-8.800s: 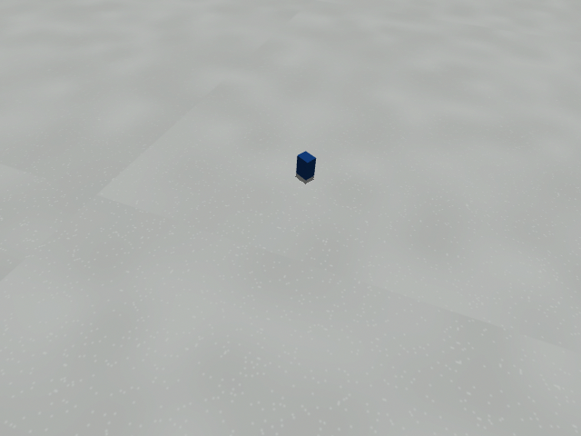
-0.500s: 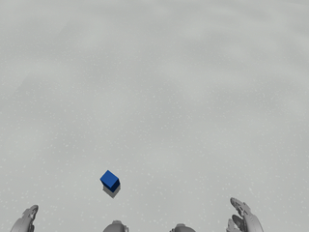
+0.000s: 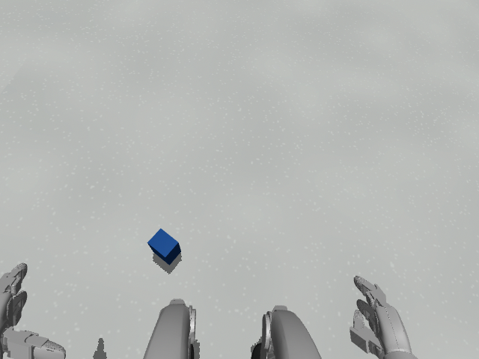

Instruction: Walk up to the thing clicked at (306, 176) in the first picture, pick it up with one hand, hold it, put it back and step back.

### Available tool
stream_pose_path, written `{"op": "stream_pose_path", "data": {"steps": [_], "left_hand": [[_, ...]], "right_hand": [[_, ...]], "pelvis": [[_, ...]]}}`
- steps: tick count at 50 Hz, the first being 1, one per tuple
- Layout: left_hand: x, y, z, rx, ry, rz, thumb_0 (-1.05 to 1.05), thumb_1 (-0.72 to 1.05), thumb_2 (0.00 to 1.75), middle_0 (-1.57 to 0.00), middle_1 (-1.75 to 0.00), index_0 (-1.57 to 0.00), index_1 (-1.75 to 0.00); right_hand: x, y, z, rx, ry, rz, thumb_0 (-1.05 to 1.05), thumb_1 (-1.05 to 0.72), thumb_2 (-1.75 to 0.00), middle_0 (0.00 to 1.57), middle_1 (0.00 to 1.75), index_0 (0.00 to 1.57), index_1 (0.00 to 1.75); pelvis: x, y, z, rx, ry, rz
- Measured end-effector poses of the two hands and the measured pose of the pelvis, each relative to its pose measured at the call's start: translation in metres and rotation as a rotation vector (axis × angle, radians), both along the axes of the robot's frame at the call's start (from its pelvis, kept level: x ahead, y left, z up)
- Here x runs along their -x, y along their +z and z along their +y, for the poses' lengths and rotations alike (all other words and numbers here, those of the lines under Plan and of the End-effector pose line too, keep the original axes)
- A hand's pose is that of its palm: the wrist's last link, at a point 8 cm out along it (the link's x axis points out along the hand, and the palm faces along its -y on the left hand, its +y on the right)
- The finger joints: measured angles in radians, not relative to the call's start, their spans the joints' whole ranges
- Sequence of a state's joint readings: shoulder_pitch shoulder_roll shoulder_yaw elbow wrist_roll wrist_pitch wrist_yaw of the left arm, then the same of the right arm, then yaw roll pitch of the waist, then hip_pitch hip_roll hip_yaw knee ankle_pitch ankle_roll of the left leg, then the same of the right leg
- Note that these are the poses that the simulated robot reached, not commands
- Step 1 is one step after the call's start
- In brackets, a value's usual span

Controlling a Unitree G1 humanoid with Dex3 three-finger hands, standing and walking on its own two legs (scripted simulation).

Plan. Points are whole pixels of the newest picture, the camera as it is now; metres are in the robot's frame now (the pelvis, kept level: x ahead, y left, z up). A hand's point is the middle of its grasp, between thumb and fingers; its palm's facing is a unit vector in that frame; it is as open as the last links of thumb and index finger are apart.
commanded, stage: go down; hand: left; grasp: from the side
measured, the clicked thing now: (165, 247) +0.44 +0.21 -0.58
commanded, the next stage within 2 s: approach in 1.84 s
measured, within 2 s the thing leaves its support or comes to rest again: neither
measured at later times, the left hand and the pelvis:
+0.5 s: hand (48, 263) +0.30 +0.37 -0.19, palm faces +0.21 -0.96 -0.18, open 17.2 cm; pelvis -0.05 -0.01 -0.15, yaw -3 degrees
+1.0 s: hand (51, 253) +0.33 +0.40 -0.23, palm faces +0.20 -0.97 -0.11, open 17.0 cm; pelvis -0.07 +0.00 -0.23, yaw -5 degrees
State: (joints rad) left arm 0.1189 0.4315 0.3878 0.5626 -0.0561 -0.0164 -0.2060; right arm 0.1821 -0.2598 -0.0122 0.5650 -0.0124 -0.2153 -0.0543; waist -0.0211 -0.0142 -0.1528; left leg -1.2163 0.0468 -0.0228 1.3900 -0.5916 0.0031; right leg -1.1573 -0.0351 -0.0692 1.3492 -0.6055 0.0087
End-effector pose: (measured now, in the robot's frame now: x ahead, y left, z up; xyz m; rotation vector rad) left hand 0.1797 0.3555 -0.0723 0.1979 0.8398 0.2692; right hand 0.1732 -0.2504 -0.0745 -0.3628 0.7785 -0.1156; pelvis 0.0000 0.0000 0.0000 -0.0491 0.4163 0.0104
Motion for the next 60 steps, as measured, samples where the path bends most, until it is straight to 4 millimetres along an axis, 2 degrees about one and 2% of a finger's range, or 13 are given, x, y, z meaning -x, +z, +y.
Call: {"op": "stream_pose_path", "data": {"steps": [6, 10, 18, 24, 33, 49, 60], "left_hand": [[-0.043, -0.032, 0.019, 0.001, -0.054, -0.203, -0.01, -0.58, 0.06, -0.07, -0.09, -0.08, -0.09], [-0.066, -0.047, 0.027, -0.002, -0.082, -0.28, -0.01, -0.59, 0.08, -0.07, -0.12, -0.07, -0.12], [-0.073, -0.076, 0.048, 0.005, -0.043, -0.347, -0.01, -0.58, 0.12, -0.06, -0.15, -0.07, -0.15], [-0.088, -0.093, 0.059, 0.009, -0.058, -0.464, -0.01, -0.52, 0.12, -0.05, -0.14, -0.06, -0.14], [-0.112, -0.123, 0.069, 0.034, -0.093, -0.545, -0.01, -0.46, 0.1, -0.05, -0.12, -0.06, -0.11], [-0.121, -0.15, 0.088, 0.041, -0.095, -0.659, -0.01, -0.44, 0.11, -0.03, -0.11, -0.04, -0.1], [-0.133, -0.163, 0.095, 0.041, -0.101, -0.696, -0.01, -0.45, 0.12, -0.03, -0.11, -0.04, -0.11]], "right_hand": [[0.014, -0.058, -0.011, 0.034, 0.013, 0.065, 0.01, -0.89, -0.9, 0.2, 0.3, 0.21, 0.3], [0.03, -0.092, -0.014, 0.036, 0.002, 0.126, 0.01, -0.89, -0.9, 0.2, 0.3, 0.21, 0.3], [0.067, -0.14, -0.018, 0.028, -0.011, 0.241, 0.01, -0.89, -0.9, 0.2, 0.3, 0.21, 0.29], [0.085, -0.17, -0.025, 0.064, 0.007, 0.292, 0.01, -0.89, -0.9, 0.2, 0.3, 0.21, 0.3], [0.099, -0.2, -0.032, 0.111, 0.004, 0.32, 0.01, -0.9, -0.9, 0.2, 0.3, 0.21, 0.29], [0.11, -0.247, -0.034, 0.145, 0.045, 0.35, 0.01, -0.92, -0.91, 0.2, 0.3, 0.21, 0.29], [0.121, -0.265, -0.033, 0.153, 0.057, 0.38, 0.01, -0.91, -0.91, 0.21, 0.3, 0.21, 0.29]], "pelvis": [[0.016, -0.051, -0.001, 0.007, -0.006, 0.073], [0.025, -0.076, -0.002, 0.013, -0.015, 0.102], [0.039, -0.112, -0.003, 0.016, -0.03, 0.146], [0.05, -0.142, -0.005, 0.022, -0.035, 0.163], [0.058, -0.18, -0.003, 0.042, -0.05, 0.172], [0.069, -0.229, -0.001, 0.054, -0.059, 0.15], [0.07, -0.251, 0.0, 0.064, -0.067, 0.141]]}}
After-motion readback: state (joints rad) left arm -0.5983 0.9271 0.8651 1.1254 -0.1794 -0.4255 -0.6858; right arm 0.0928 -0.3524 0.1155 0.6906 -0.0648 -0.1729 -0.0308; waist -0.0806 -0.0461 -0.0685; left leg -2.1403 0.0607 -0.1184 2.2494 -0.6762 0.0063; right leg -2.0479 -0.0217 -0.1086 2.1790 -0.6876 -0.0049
